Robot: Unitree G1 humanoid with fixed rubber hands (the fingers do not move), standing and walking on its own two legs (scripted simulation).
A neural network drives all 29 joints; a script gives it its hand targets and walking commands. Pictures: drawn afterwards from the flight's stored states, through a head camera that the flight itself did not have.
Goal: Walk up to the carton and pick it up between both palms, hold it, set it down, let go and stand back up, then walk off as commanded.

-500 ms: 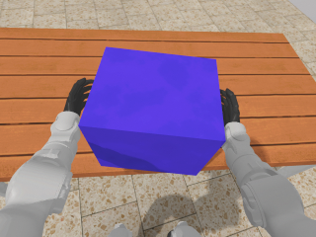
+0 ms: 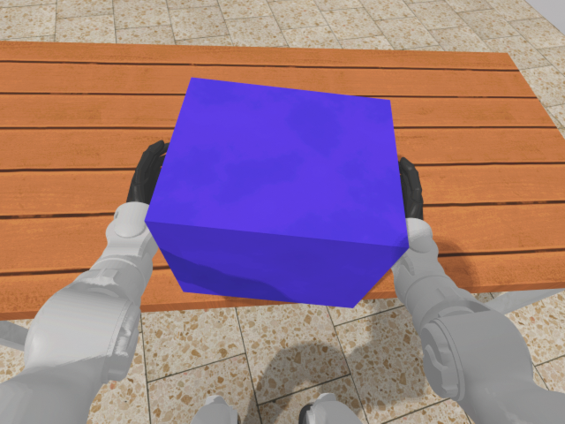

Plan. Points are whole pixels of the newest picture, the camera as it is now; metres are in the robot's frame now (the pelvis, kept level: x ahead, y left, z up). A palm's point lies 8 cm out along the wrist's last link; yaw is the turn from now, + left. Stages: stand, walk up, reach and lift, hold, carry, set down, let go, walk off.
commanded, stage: reach and lift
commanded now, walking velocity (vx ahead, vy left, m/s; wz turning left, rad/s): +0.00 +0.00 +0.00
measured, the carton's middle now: (279, 202) +0.45 -0.01 -0.01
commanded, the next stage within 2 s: none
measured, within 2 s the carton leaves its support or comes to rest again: leaves its support in 1.16 s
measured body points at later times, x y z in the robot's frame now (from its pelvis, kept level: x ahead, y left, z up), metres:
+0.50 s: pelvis +0.00 +0.00 +0.01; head +0.11 +0.02 +0.44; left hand +0.45 +0.19 +0.02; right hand +0.43 -0.20 +0.02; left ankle +0.03 +0.10 -0.68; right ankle +0.04 -0.14 -0.68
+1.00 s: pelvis +0.02 -0.01 +0.03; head +0.13 +0.01 +0.47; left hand +0.43 +0.20 +0.03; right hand +0.41 -0.19 +0.02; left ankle +0.03 +0.10 -0.68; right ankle +0.04 -0.14 -0.68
